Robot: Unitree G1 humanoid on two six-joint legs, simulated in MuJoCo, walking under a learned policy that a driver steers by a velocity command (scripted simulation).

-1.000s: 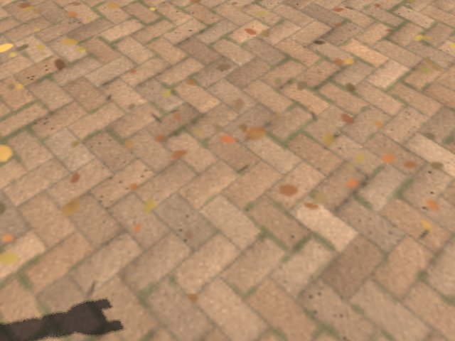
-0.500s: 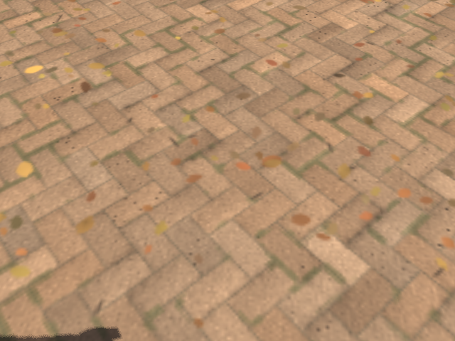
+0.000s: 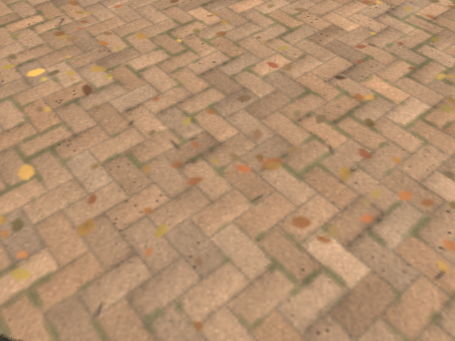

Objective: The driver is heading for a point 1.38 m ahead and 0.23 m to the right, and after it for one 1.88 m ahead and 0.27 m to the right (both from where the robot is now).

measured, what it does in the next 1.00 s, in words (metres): walks ahead: left foot, then right foot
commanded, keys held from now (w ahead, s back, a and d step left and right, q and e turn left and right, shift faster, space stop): no key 0.20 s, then w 0.80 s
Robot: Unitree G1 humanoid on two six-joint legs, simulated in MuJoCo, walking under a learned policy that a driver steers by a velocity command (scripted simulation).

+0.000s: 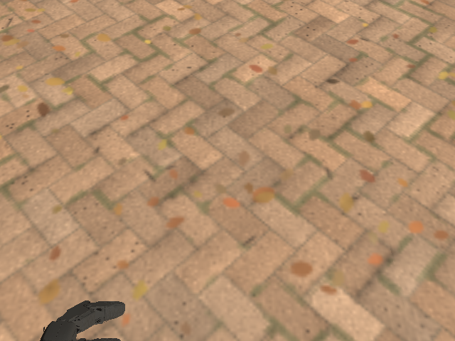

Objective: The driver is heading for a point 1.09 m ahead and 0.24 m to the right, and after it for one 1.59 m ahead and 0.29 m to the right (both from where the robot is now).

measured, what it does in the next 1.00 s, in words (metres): walks ahead: left foot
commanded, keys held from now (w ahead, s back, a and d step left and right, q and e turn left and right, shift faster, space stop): w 0.66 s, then w+e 0.34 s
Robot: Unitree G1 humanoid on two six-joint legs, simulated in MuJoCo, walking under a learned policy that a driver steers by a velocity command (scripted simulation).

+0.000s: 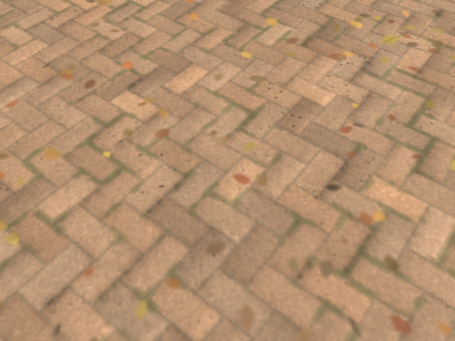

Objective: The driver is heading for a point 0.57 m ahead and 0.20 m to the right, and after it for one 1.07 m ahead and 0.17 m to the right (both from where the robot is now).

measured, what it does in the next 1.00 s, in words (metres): walks ahead, turning right: right foot, then left foot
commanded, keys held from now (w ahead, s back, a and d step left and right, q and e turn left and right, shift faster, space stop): w+e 0.58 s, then e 0.36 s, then q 0.06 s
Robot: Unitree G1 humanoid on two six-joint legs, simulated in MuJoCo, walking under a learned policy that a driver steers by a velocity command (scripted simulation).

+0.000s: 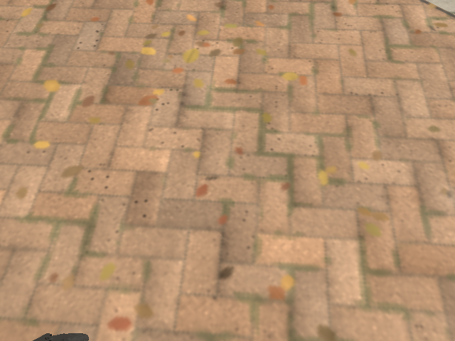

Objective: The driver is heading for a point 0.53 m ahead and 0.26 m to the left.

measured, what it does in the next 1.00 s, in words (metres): steps on the spot, turning left: right foot, then left foot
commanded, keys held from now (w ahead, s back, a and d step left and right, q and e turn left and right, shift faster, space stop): q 1.00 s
